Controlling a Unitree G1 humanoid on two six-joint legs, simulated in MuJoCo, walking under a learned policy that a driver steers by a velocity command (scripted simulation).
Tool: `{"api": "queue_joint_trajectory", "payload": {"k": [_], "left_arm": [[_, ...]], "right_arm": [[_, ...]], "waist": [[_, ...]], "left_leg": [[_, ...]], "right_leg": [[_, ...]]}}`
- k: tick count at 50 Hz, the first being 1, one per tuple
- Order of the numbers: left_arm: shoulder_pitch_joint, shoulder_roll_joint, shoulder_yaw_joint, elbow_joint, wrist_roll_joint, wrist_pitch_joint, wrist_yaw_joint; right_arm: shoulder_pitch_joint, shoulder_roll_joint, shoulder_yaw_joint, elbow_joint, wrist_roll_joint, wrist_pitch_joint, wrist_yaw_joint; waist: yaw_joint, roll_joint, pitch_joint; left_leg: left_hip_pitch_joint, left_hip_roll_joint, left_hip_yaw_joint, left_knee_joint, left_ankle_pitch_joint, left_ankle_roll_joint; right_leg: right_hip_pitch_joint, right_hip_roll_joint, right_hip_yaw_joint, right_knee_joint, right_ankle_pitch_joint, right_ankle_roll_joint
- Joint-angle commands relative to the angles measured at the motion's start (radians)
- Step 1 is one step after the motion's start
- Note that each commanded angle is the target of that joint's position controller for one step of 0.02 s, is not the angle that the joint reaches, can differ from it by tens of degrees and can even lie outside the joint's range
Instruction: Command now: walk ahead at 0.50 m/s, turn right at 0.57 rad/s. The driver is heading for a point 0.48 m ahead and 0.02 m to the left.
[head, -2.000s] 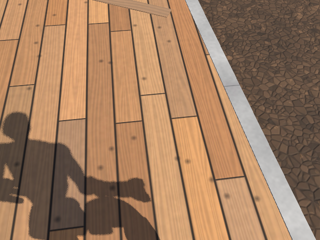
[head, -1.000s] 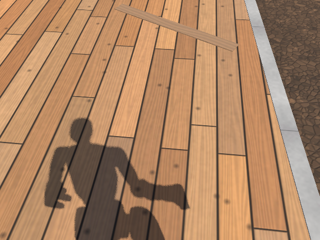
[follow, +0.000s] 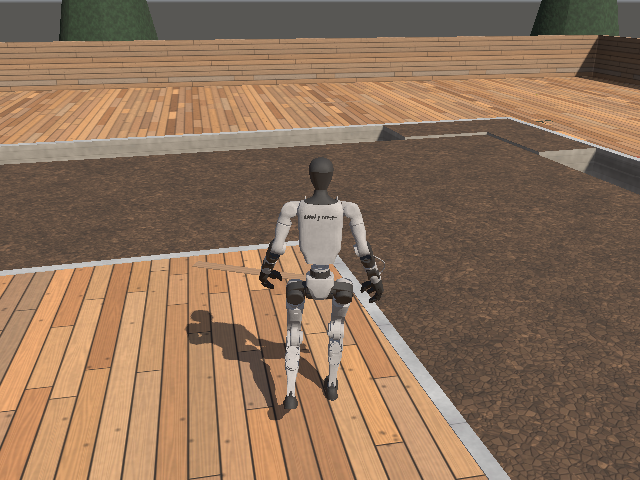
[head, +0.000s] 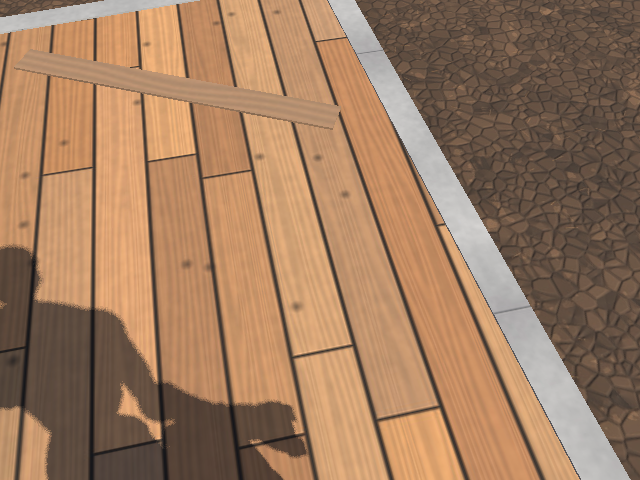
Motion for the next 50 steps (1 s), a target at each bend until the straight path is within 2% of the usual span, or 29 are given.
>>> {"api": "queue_joint_trajectory", "payload": {"k": [1, 2, 5, 8, 10, 12, 14, 17, 18, 19, 20, 21, 22, 23, 24, 25, 27, 28, 31, 33, 36, 39, 40, 41, 42, 43, 44, 46, 50], "left_arm": [[0.076, 0.114, 0.033, -0.054, 0.010, -0.023, 0.012], [0.054, 0.108, 0.030, -0.067, 0.018, -0.024, 0.015], [0.069, 0.133, 0.036, -0.053, 0.012, -0.029, 0.032], [0.108, 0.152, 0.041, -0.034, 0.005, -0.021, 0.049], [0.132, 0.153, 0.040, -0.023, 0.002, -0.014, 0.055], [0.174, 0.152, 0.038, -0.002, 0.001, -0.013, 0.054], [0.202, 0.139, 0.034, 0.018, -0.002, -0.012, 0.054], [0.198, 0.143, 0.036, 0.031, 0.005, -0.004, 0.054], [0.184, 0.134, 0.033, 0.029, 0.005, -0.001, 0.053], [0.183, 0.099, 0.020, 0.025, 0.011, -0.001, 0.050], [0.233, 0.052, 0.000, 0.008, 0.028, -0.004, 0.052], [0.350, 0.011, -0.013, 0.006, -0.003, -0.015, 0.055], [0.302, 0.107, 0.004, 0.022, -0.012, -0.016, 0.059], [0.193, 0.143, 0.015, 0.006, -0.010, -0.013, 0.061], [0.133, 0.137, 0.014, -0.005, 0.009, -0.010, 0.065], [0.111, 0.125, 0.016, -0.017, 0.023, -0.007, 0.064], [0.139, 0.076, 0.008, -0.005, 0.022, 0.005, 0.061], [0.148, 0.046, 0.000, 0.001, 0.020, 0.012, 0.062], [0.114, 0.011, -0.017, -0.003, 0.026, 0.023, 0.066], [0.079, 0.021, -0.015, -0.001, 0.022, 0.027, 0.064], [0.019, 0.041, -0.008, -0.010, 0.023, 0.034, 0.062], [0.010, 0.043, -0.002, -0.008, 0.033, 0.032, 0.061], [0.006, 0.069, 0.003, -0.012, 0.042, 0.029, 0.065], [0.004, 0.129, 0.015, -0.022, 0.046, 0.031, 0.074], [-0.015, 0.109, 0.011, -0.016, 0.040, 0.041, 0.077], [-0.045, 0.054, 0.001, -0.022, 0.030, 0.047, 0.069], [-0.060, 0.035, -0.002, -0.023, 0.026, 0.050, 0.063], [-0.057, 0.050, 0.000, -0.015, 0.030, 0.045, 0.055], [-0.050, 0.052, 0.003, 0.014, 0.029, 0.030, 0.051]], "right_arm": [[-0.053, -0.136, -0.029, -0.118, -0.020, -0.048, -0.004], [-0.035, -0.137, -0.032, -0.116, -0.026, -0.034, -0.002], [-0.047, -0.099, -0.022, -0.123, -0.041, -0.006, -0.004], [-0.171, -0.066, -0.006, -0.158, -0.039, -0.003, -0.003], [-0.237, -0.053, 0.003, -0.169, -0.031, -0.009, 0.006], [-0.279, -0.061, 0.003, -0.176, -0.020, -0.018, 0.018], [-0.297, -0.083, -0.004, -0.184, -0.017, -0.027, 0.028], [-0.249, -0.115, -0.019, -0.181, -0.016, -0.036, 0.033], [-0.182, -0.127, -0.029, -0.163, -0.019, -0.039, 0.030], [-0.072, -0.160, -0.045, -0.140, -0.028, -0.044, 0.024], [0.073, -0.222, -0.059, -0.129, -0.041, -0.045, 0.021], [0.139, -0.270, -0.075, -0.083, -0.043, -0.032, 0.034], [0.121, -0.170, -0.049, -0.093, -0.017, -0.031, 0.039], [0.050, -0.127, -0.034, -0.106, -0.020, -0.026, 0.035], [-0.007, -0.104, -0.022, -0.117, -0.032, -0.021, 0.036], [-0.041, -0.089, -0.015, -0.112, -0.035, -0.019, 0.036], [-0.064, -0.051, 0.001, -0.092, -0.038, -0.022, 0.034], [-0.070, -0.051, 0.003, -0.080, -0.038, -0.022, 0.031], [-0.083, -0.108, -0.010, -0.051, -0.032, -0.004, 0.017], [-0.072, -0.126, -0.013, -0.035, -0.026, 0.012, 0.011], [-0.054, -0.122, -0.009, -0.007, -0.022, 0.029, 0.009], [-0.078, -0.103, 0.002, 0.010, -0.009, 0.040, 0.009], [-0.047, -0.080, 0.010, 0.022, -0.015, 0.037, 0.010], [0.014, -0.065, 0.016, 0.025, -0.042, 0.029, 0.014], [0.092, -0.038, 0.025, 0.046, -0.045, 0.028, 0.014], [0.050, -0.043, 0.030, 0.049, -0.043, 0.037, 0.011], [-0.003, -0.062, 0.027, 0.043, -0.039, 0.048, 0.009], [-0.028, -0.079, 0.024, 0.042, -0.037, 0.070, 0.002], [-0.024, -0.085, 0.023, 0.058, -0.033, 0.083, -0.007]], "waist": [[0.022, 0.002, -0.147], [-0.001, -0.022, -0.139], [-0.010, -0.021, -0.115], [0.034, -0.048, -0.081], [0.066, -0.072, -0.079], [0.093, -0.083, -0.080], [0.100, -0.089, -0.073], [0.063, -0.124, -0.066], [0.023, -0.126, -0.086], [-0.030, -0.100, -0.170], [-0.061, 0.043, -0.329], [-0.017, 0.363, -0.390], [-0.044, 0.223, -0.310], [-0.054, 0.122, -0.201], [-0.034, 0.041, -0.156], [-0.007, 0.037, -0.133], [0.030, 0.092, -0.147], [0.039, 0.108, -0.157], [0.039, 0.113, -0.195], [0.020, 0.115, -0.209], [-0.002, 0.106, -0.184], [0.025, 0.088, -0.151], [0.021, 0.051, -0.151], [-0.024, -0.043, -0.194], [-0.061, -0.128, -0.240], [-0.035, -0.110, -0.218], [-0.013, -0.084, -0.174], [-0.002, -0.060, -0.138], [-0.006, -0.049, -0.159]], "left_leg": [[-0.401, 0.070, -0.095, -0.018, 0.115, 0.008], [-0.349, 0.078, -0.096, -0.045, 0.140, -0.004], [-0.313, 0.070, -0.061, -0.169, 0.205, -0.055], [-0.299, 0.035, -0.049, -0.409, 0.400, -0.081], [-0.242, 0.001, -0.039, -0.559, 0.516, -0.082], [-0.208, -0.010, -0.041, -0.622, 0.577, -0.074], [-0.218, -0.007, -0.058, -0.672, 0.551, -0.049], [-0.179, -0.012, -0.049, -0.707, 0.418, 0.006], [-0.090, -0.029, -0.023, -0.744, 0.401, 0.031], [0.081, 0.004, -0.045, -0.742, 0.414, 0.072], [0.367, 0.178, -0.259, -0.710, 0.407, 0.157], [0.581, 0.342, -0.715, -0.864, 0.231, 0.298], [0.547, 0.342, -0.752, -0.903, 0.153, 0.280], [0.429, 0.317, -0.579, -0.887, 0.327, 0.251], [0.315, 0.275, -0.439, -0.875, 0.575, 0.235], [0.238, 0.248, -0.353, -0.869, 0.777, 0.234], [0.169, 0.178, -0.222, -0.887, 0.955, 0.212], [0.152, 0.163, -0.181, -0.893, 1.013, 0.215], [0.126, 0.150, -0.104, -0.897, 1.084, 0.224], [0.123, 0.144, -0.080, -0.903, 1.036, 0.212], [0.130, 0.154, -0.094, -0.896, 0.890, 0.206], [0.102, 0.134, -0.113, -0.846, 0.677, 0.165], [0.074, 0.101, -0.110, -0.820, 0.580, 0.121], [0.018, 0.039, -0.075, -0.772, 0.423, 0.075], [-0.017, -0.002, -0.036, -0.788, 0.229, 0.034], [0.006, -0.008, -0.021, -0.807, 0.185, 0.014], [-0.008, -0.016, -0.014, -0.807, 0.195, 0.007], [-0.004, -0.013, -0.018, -0.795, 0.257, 0.010], [0.064, 0.003, -0.027, -0.777, 0.361, 0.008]], "right_leg": [[0.412, -0.269, 0.456, -0.334, 0.114, -0.202], [0.345, -0.250, 0.430, -0.356, 0.162, -0.201], [0.224, -0.216, 0.338, -0.381, 0.283, -0.205], [0.174, -0.160, 0.274, -0.372, 0.221, -0.157], [0.162, -0.143, 0.258, -0.359, 0.141, -0.127], [0.187, -0.172, 0.285, -0.346, 0.092, -0.119], [0.259, -0.209, 0.329, -0.299, 0.071, -0.112], [0.339, -0.255, 0.385, -0.228, 0.143, -0.089], [0.342, -0.232, 0.374, -0.165, 0.238, -0.072], [0.315, -0.174, 0.328, -0.007, 0.311, -0.042], [0.149, -0.089, 0.252, 0.291, 0.119, 0.005], [-0.173, 0.046, 0.174, 0.589, -0.379, 0.079], [-0.279, 0.000, 0.247, 0.695, -0.396, 0.088], [-0.289, -0.029, 0.228, 0.719, -0.325, 0.095], [-0.246, -0.062, 0.188, 0.695, -0.280, 0.106], [-0.211, -0.096, 0.170, 0.638, -0.251, 0.115], [-0.111, -0.126, 0.141, 0.506, -0.215, 0.131], [-0.080, -0.125, 0.124, 0.433, -0.198, 0.142], [0.016, -0.121, 0.089, 0.223, -0.094, 0.162], [0.073, -0.111, 0.074, 0.126, 0.010, 0.161], [0.107, -0.106, 0.076, 0.032, 0.053, 0.146], [0.214, -0.096, 0.063, -0.162, 0.157, 0.100], [0.287, -0.135, 0.111, -0.217, 0.315, 0.077], [0.399, -0.225, 0.189, -0.156, 0.572, 0.035], [0.451, -0.260, 0.223, -0.114, 0.553, -0.030], [0.404, -0.228, 0.206, -0.110, 0.422, -0.025], [0.368, -0.187, 0.183, -0.111, 0.337, 0.001], [0.330, -0.163, 0.170, -0.106, 0.337, 0.023], [0.326, -0.160, 0.163, -0.084, 0.453, 0.022]]}}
